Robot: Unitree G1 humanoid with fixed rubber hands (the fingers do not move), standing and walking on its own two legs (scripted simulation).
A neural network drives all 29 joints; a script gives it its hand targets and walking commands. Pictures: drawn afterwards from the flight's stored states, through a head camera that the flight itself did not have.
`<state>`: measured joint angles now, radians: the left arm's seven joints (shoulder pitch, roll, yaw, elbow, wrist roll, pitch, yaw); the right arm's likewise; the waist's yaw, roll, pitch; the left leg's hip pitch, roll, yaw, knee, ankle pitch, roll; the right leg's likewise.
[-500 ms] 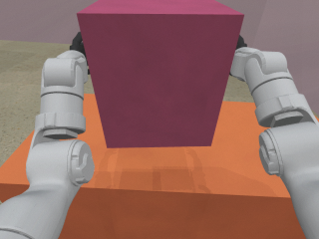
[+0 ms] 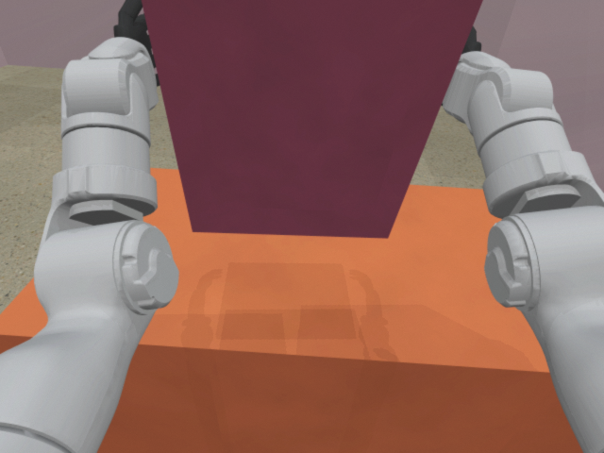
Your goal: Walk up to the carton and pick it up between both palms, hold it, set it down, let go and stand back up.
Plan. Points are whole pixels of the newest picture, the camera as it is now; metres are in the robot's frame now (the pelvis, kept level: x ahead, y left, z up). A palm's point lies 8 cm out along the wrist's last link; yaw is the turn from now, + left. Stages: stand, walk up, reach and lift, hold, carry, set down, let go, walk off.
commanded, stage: set down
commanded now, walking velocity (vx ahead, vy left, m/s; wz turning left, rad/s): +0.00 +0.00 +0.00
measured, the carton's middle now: (299, 94) +0.41 +0.01 +0.34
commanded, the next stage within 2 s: none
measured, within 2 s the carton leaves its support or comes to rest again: neither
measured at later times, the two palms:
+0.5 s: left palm (151, 131) +0.40 +0.19 +0.29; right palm (423, 135) +0.41 -0.16 +0.29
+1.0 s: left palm (151, 143) +0.40 +0.20 +0.27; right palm (411, 147) +0.43 -0.15 +0.27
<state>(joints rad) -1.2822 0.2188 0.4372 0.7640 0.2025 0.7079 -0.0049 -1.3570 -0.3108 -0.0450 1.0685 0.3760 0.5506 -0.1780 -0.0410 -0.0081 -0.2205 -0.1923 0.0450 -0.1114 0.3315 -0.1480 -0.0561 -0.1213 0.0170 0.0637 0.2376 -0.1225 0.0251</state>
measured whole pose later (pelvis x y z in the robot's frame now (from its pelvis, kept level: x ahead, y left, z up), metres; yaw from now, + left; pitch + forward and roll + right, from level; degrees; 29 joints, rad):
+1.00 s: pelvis +0.01 -0.01 +0.00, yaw +2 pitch -3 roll -1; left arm -1.01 0.11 0.41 0.60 0.23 0.55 0.02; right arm -1.11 -0.22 -0.12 1.08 0.25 0.25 -0.08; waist -0.02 -0.04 -0.09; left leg -0.12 0.05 -0.13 0.32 -0.16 -0.07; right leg -0.04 0.02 0.02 0.25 -0.16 0.01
